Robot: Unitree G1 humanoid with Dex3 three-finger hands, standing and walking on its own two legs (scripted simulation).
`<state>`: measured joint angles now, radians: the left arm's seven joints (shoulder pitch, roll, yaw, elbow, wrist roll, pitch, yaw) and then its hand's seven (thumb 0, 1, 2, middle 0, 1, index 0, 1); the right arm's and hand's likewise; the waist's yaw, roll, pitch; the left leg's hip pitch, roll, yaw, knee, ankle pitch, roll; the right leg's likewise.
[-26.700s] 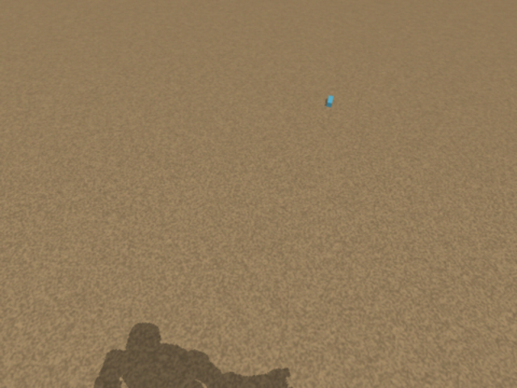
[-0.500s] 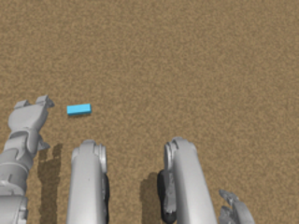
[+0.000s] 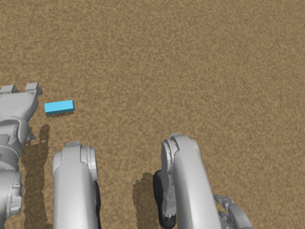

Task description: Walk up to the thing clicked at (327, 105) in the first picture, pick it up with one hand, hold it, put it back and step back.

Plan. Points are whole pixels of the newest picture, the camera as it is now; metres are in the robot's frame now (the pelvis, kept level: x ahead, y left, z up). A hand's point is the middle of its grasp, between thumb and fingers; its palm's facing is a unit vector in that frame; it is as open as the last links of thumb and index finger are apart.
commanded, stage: rise first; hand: left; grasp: from above
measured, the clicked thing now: (60, 107) +0.49 +0.26 -0.34
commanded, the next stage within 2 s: none
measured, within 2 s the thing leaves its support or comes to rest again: neither
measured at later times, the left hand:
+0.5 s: hand (35, 113) +0.43 +0.29 -0.20, palm faces -0.45 -0.09 -0.89, open 13.5 cm
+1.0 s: hand (38, 112) +0.44 +0.29 -0.22, palm faces -0.45 -0.09 -0.89, open 13.2 cm
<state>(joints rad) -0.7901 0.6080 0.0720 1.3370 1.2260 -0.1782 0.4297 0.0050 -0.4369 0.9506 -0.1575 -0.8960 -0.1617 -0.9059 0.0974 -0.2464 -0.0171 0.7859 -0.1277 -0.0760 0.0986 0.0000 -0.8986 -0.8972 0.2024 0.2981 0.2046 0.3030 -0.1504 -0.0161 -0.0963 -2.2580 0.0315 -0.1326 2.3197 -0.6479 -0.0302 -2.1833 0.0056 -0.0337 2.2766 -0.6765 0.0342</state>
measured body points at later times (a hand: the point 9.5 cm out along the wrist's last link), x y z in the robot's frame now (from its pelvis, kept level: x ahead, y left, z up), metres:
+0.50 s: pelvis +0.01 +0.00 -0.02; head +0.24 +0.05 +0.36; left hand +0.45 +0.29 -0.15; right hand +0.07 -0.28 -0.14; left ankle +0.09 +0.14 -0.32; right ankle +0.10 -0.13 -0.32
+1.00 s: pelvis +0.01 +0.00 -0.03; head +0.25 +0.06 +0.35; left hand +0.46 +0.29 -0.17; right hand +0.07 -0.28 -0.14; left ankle +0.09 +0.14 -0.32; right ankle +0.10 -0.13 -0.32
